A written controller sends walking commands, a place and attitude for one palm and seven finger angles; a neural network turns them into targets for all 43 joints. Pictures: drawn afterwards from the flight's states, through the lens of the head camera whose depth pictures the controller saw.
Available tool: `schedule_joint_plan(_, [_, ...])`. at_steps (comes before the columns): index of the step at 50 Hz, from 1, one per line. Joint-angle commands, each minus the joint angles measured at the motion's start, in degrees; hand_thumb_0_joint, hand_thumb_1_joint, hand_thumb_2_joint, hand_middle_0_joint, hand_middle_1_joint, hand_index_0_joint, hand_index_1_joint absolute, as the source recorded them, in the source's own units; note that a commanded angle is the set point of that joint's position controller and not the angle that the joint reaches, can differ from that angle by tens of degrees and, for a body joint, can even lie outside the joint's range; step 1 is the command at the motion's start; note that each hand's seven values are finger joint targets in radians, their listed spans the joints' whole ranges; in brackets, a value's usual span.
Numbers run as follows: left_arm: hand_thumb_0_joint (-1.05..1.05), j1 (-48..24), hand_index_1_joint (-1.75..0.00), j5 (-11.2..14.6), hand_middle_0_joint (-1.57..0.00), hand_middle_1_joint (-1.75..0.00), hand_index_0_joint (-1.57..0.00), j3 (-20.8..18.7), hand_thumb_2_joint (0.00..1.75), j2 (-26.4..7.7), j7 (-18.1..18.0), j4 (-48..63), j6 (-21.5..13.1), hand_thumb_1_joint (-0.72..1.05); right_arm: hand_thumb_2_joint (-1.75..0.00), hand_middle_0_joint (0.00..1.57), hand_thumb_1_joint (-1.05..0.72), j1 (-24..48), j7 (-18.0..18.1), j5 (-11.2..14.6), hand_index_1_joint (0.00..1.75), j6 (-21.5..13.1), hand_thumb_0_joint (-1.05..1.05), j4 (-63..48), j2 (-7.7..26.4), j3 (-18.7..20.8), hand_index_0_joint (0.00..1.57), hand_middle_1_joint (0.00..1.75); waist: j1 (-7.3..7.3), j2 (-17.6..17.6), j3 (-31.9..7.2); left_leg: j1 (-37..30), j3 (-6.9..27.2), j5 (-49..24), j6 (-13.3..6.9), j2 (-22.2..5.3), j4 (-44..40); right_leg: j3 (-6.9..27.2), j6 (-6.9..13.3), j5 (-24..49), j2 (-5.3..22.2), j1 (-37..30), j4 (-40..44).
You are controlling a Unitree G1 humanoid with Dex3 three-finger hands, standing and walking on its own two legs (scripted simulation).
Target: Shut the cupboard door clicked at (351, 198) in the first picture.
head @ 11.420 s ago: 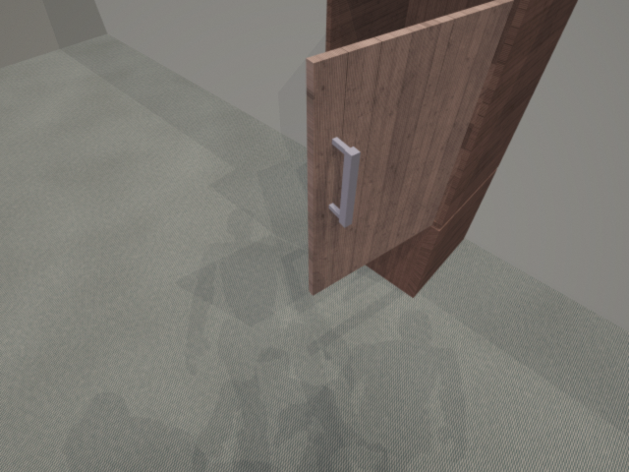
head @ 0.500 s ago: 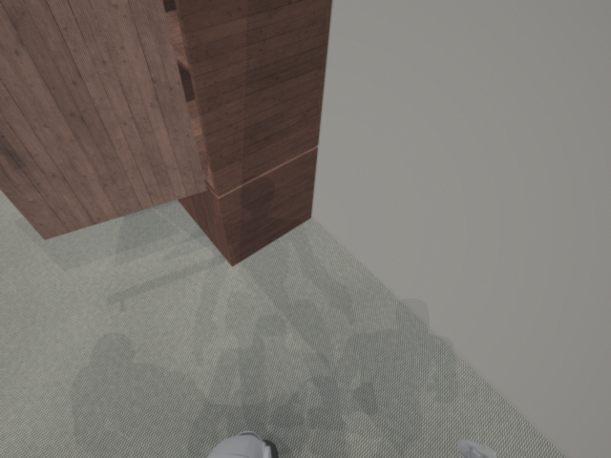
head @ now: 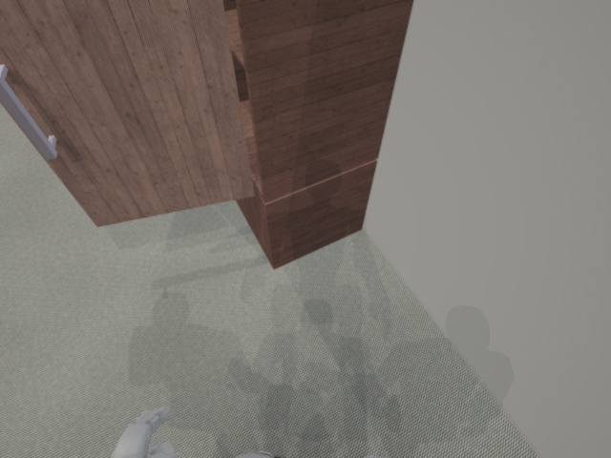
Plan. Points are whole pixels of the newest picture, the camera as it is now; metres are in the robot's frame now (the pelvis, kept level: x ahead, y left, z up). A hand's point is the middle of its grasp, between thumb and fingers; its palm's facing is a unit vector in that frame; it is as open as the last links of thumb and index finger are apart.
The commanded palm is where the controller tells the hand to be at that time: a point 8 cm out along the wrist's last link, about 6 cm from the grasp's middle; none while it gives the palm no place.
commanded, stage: turn to face it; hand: left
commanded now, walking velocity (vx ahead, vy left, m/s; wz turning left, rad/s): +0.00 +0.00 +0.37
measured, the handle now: (27, 115) +0.66 +0.53 +0.03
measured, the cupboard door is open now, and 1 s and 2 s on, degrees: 77 77 77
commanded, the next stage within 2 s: take the last steps up to it in 0.20 s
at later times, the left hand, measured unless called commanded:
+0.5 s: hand out of the picture -0.02 +0.20 -0.18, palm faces +0.26 -0.94 -0.23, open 7.3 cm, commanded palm none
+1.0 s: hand (173, 411) +0.20 +0.21 -0.15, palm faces +0.32 -0.92 -0.21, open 7.2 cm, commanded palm none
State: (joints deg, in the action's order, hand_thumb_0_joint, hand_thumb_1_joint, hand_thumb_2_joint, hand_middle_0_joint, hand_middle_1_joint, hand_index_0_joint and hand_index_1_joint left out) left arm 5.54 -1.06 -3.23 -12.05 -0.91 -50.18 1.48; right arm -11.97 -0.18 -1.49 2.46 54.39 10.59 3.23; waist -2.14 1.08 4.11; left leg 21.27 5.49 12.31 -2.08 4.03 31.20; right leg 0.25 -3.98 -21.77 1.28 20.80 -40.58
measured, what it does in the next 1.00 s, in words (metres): walks ahead, turning left: right foot, then left foot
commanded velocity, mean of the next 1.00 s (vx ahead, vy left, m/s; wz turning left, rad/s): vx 0.19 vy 0.07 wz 0.16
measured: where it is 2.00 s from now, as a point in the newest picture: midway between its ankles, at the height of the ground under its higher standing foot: (293, 443)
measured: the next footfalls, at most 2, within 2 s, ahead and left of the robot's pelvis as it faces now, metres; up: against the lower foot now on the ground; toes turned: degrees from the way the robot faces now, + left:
right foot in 0.04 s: +0.03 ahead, -0.14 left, +0.00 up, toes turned +1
left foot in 0.44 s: +0.05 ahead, +0.10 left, +0.00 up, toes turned +16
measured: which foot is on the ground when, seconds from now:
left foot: down 0.00-0.04, up 0.06-0.42, down 0.44-0.86, up 0.88-1.00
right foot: up 0.00-0.02, down 0.04-0.44, up 0.46-0.84, down 0.86-1.00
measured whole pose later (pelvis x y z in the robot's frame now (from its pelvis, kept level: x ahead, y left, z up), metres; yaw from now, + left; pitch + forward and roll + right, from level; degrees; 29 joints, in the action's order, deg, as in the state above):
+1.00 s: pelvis +0.17 +0.02 +0.01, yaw +17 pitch -1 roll +1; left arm 10.7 -1.0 -3.2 -7.8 -0.8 -56.2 -4.0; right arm -20.1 -0.1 -1.3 1.0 64.9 10.5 2.7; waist -1.2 1.6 4.1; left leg 22.4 -1.7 21.3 -0.3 -1.1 61.0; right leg -8.8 1.6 -15.3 3.1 13.2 -29.1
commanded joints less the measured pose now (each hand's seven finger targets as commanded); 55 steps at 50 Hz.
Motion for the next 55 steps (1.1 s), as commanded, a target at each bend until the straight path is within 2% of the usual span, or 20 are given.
schedule_joint_plan(1, [0.0, 10.38, -0.3, -0.28, -0.2, -0.3, -0.2, -2.53, 0.9, -10.54, -1.52, 2.01, -2.34, 0.9, -0.9, 0.2, -0.9, 1.22, 0.23, 1.32, 0.3, -1.25, 0.0, -5.35, 7.32, 2.94, 0.2, 0.3, 4.32, -8.23, -11.22, 10.37, 5.8, 0.24, 0.56, -4.3, 7.04, 12.34, 4.79, 14.08, 12.96, -25.27, 22.36])
schedule_joint_plan(2, [0.0, 10.07, -0.3, -0.69, -0.2, -0.3, -0.2, -2.59, 0.9, -13.18, -1.43, 2.47, -2.37, 0.9, -0.9, 0.2, -0.9, 1.93, 0.0, 1.17, 0.3, -1.31, 0.0, -6.55, 6.2, 2.71, 0.2, 0.3, 4.57, -16.24, -8.93, 13.89, -3.33, 21.78, 3.89, 1.62, 20.08, 20.71, 11.81, 24.99, 25.81, -21.4, 23.32])
schedule_joint_plan(4, [0.0, 6.74, -0.3, 0.01, -0.2, -0.3, -0.2, -1.97, 0.9, -9.96, -1.89, 2.7, -2.5, 0.9, -0.9, 0.2, -0.9, 2.08, 0.08, 0.56, 0.3, 0.21, 0.0, -4.67, 7.48, 3.14, 0.2, 0.3, 2.4, -13.79, -6.62, 13.24, -1.37, 19.88, 4.33, -2.32, 35.28, 14.7, 13.25, 36.28, 22.25, -15.91, 20.78])
schedule_joint_plan(7, [0.0, 6.57, -0.3, 0.31, -0.2, -0.3, -0.2, -0.87, 0.9, -6.93, -1.4, 2.19, -2.97, 0.9, -0.9, 0.2, -0.9, 2.16, -0.5, 0.58, 0.3, 0.61, 0.0, -2.86, 6.21, 2.17, 0.2, 0.3, 1.5, -12.17, -5.05, 13.87, -3.75, 11.83, 5.5, -3.9, 37.97, 2.31, 10.18, 45.28, 15.51, -17.4, 18.21])
schedule_joint_plan(15, [0.0, 14.38, -0.3, -0.54, -0.2, -0.3, -0.2, -1.49, 0.9, -9.6, -1.22, -2.76, -2.86, 0.9, -0.9, 0.2, -0.9, 8.43, -0.42, 1.03, 0.3, -0.2, 0.0, -2.27, 4.24, 0.07, 0.2, 0.3, 5.0, -13.33, -5.48, 5.13, -9.73, 14.37, 4.92, -2.68, 13.17, -0.65, 10.75, 54.34, 15.89, -22.79, 14.66])
schedule_joint_plan(18, [0.0, 14.16, -0.3, -0.23, -0.2, -0.3, -0.2, -1.56, 0.9, -10.35, -0.82, -4.21, -3.23, 0.9, -0.9, 0.2, -0.9, 7.05, -0.37, 0.86, 0.3, -1.04, 0.0, -1.65, 4.94, -0.36, 0.2, 0.3, 3.88, -12.65, -5.68, -0.98, -11.22, 9.78, 3.83, -1.86, 4.61, -0.74, 9.8, 49.67, 16.72, -20.92, 13.77])
schedule_joint_plan(20, [0.0, 12.27, -0.3, 0.25, -0.2, -0.3, -0.2, -1.54, 0.9, -10.5, -0.25, -4.67, -3.36, 0.9, -0.9, 0.2, -0.9, 2.02, -0.21, 0.43, 0.3, -1.94, 0.0, -0.15, 6.67, -0.1, 0.2, 0.3, 0.69, -11.0, -6.88, -13.14, -13.06, 3.19, 2.16, -1.69, -5.58, -2.92, 7.68, 41.55, 15.79, -13.82, 8.46])
schedule_joint_plan(21, [0.0, 11.24, -0.3, 0.52, -0.2, -0.3, -0.2, -1.41, 0.9, -9.26, 0.24, -3.87, -3.21, 0.9, -0.9, 0.2, -0.9, -2.07, -0.03, 0.11, 0.3, -2.59, 0.0, 0.68, 10.21, 0.65, 0.2, 0.3, -1.63, -3.13, -8.68, -23.29, -5.45, -2.71, -1.39, -8.16, -8.07, -6.13, 5.06, 28.86, 11.98, -3.88, -0.77])
schedule_joint_plan(22, [0.0, 9.66, -0.3, 0.7, -0.2, -0.3, -0.2, -0.61, 0.9, -5.38, 0.86, -1.86, -3.02, 0.9, -0.9, 0.2, -0.9, -7.27, 0.19, -0.56, 0.3, -2.69, 0.0, 1.48, 16.13, 2.24, 0.2, 0.3, -3.75, 14.38, -9.6, -30.01, 14.72, -11.04, -9.68, -23.41, -11.26, -10.62, 2.15, -9.59, 3.82, 10.47, -15.61])
schedule_joint_plan(23, [0.0, 5.31, -0.3, -0.21, -0.2, -0.3, -0.2, -0.35, 0.9, -5.48, 0.41, -0.31, -2.16, 0.9, -0.9, 0.2, -0.9, -9.2, 0.68, -0.23, 0.3, -2.16, 0.0, 2.12, 16.86, 2.16, 0.2, 0.3, -4.41, 12.12, -7.97, -25.32, 18.1, -4.52, -13.17, -26.54, -14.81, -4.6, 2.83, -16.32, 3.66, 14.41, -23.57])
schedule_joint_plan(28, [0.0, 7.99, -0.3, -0.67, -0.2, -0.3, -0.2, -0.25, 0.9, -3.89, 1.78, -4.12, -1.85, 0.9, -0.9, 0.2, -0.9, -2.65, 1.45, 0.25, 0.3, -4.55, 0.0, -0.11, 9.3, 0.19, 0.2, 0.3, 1.75, 5.76, -0.21, -14.08, 5.87, -2.07, -9.42, -17.32, -19.25, -1.95, 2.89, -0.22, 5.83, 13.08, -24.78])
schedule_joint_plan(38, [0.0, 1.82, -0.3, -0.42, -0.2, -0.3, -0.2, 0.65, 0.9, -1.52, 1.85, -2.15, -2.77, 0.9, -0.9, 0.2, -0.9, -9.75, 1.33, 0.06, 0.3, -5.33, 0.0, 4.56, 8.28, 0.23, 0.2, 0.3, 1.01, 3.55, 0.57, -15.36, 1.99, -11.61, -10.13, -16.32, -17.0, -5.62, 2.94, 3.02, 3.38, 4.02, -0.45])
schedule_joint_plan(41, [0.0, 8.82, -0.3, -0.46, -0.2, -0.3, -0.2, -0.3, 0.9, -2.57, 1.78, -4.38, -3.39, 0.9, -0.9, 0.2, -0.9, -8.57, 1.47, 0.34, 0.3, -5.12, 0.0, 5.5, 7.41, -0.04, 0.2, 0.3, 4.79, 1.83, -0.63, -8.68, -1.11, -8.41, -6.64, -12.68, -8.73, -6.6, 4.08, 8.82, 1.31, -11.61, 10.24])
schedule_joint_plan(42, [0.0, 15.57, -0.3, -0.61, -0.2, -0.3, -0.2, -1.21, 0.9, -5.43, 1.51, -6.24, -4.07, 0.9, -0.9, 0.2, -0.9, -8.29, 1.27, 0.84, 0.3, -5.36, 0.0, 5.6, 6.23, -0.14, 0.2, 0.3, 7.7, -3.11, -3.38, -2.34, -4.28, -5.14, -4.08, -8.76, 1.51, -1.18, 5.73, 9.23, 4.93, -23.39, 14.18])
schedule_joint_plan(43, [0.0, 22.94, -0.3, -0.8, -0.2, -0.3, -0.2, -2.39, 0.9, -10.51, 0.93, -8.44, -4.61, 0.9, -0.9, 0.2, -0.9, -9.87, 0.84, 1.28, 0.3, -5.7, 0.0, 4.38, 3.82, -0.32, 0.2, 0.3, 9.3, -16.21, -7.95, 10.05, -9.83, 9.17, -0.64, -1.79, 16.71, 18.57, 11.45, 11.02, 20.02, -35.21, 20.23])
schedule_joint_plan(44, [0.0, 24.55, -0.3, 0.04, -0.2, -0.3, -0.2, -2.5, 0.9, -11.43, 0.42, -8.8, -4.53, 0.9, -0.9, 0.2, -0.9, -8.92, 0.82, 0.98, 0.3, -4.84, 0.0, 3.62, 5.96, 0.18, 0.2, 0.3, 9.25, -19.28, -7.98, 11.98, -7.61, 22.97, 0.3, -2.42, 29.94, 27.5, 16.08, 7.34, 27.41, -30.68, 27.02])
schedule_joint_plan(45, [0.0, 20.02, -0.3, 0.12, -0.2, -0.3, -0.2, -2.22, 0.9, -9.41, 0.05, -7.82, -4.42, 0.9, -0.9, 0.2, -0.9, -5.05, 0.62, 0.57, 0.3, -4.43, 0.0, 3.75, 6.21, 0.66, 0.2, 0.3, 8.57, -15.42, -2.49, 14.36, -3.91, 19.07, 0.42, -5.44, 35.79, 26.75, 16.85, 1.66, 26.47, -22.23, 29.37])
schedule_joint_plan(47, [0.0, 13.65, -0.3, 0.17, -0.2, -0.3, -0.2, -1.01, 0.9, -4.79, -0.24, -6.23, -4.72, 0.9, -0.9, 0.2, -0.9, -3.78, 0.07, 0.29, 0.3, -3.65, 0.0, 4.24, 3.45, 0.44, 0.2, 0.3, 4.75, -6.4, 1.98, 13.73, -2.8, 8.25, 1.48, -8.7, 35.47, 14.03, 13.56, 3.23, 21.83, -12.59, 30.62])
schedule_joint_plan(50, [0.0, 12.51, -0.3, -0.19, -0.2, -0.3, -0.2, -0.72, 0.9, -1.94, -0.34, -6.73, -5.98, 0.9, -0.9, 0.2, -0.9, -8.21, -0.54, -0.06, 0.3, -2.56, 0.0, 6.06, 0.42, 0.2, 0.2, 0.3, 2.06, -8.08, -0.33, 8.64, -5.99, 3.25, 3.43, -9.4, 27.87, 1.57, 11.3, 15.39, 17.41, -9.44, 30.61])
schedule_joint_plan(55, [0.0, 13.84, -0.3, -0.25, -0.2, -0.3, -0.2, -0.76, 0.9, -4.43, 0.06, -9.1, -6.31, 0.9, -0.9, 0.2, -0.9, -4.28, -1.16, 0.49, 0.3, -2.93, 0.0, 4.4, -0.59, -0.09, 0.2, 0.3, 3.14, -9.38, -1.57, 6.84, -10.12, 1.23, 4.28, -7.69, 12.64, -3.57, 11.43, 28.67, 16.06, -14.27, 27.72])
